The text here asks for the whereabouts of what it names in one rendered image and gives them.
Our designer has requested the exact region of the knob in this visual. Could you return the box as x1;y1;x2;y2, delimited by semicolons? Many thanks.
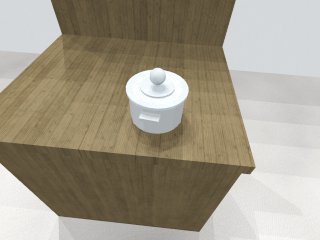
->
149;68;166;85

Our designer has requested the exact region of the lid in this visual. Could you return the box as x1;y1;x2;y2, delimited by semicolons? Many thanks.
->
126;70;189;111

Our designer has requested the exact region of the pot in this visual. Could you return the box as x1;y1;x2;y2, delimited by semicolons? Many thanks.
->
129;99;184;134

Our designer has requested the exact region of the table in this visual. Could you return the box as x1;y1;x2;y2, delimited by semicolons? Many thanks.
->
0;0;256;232

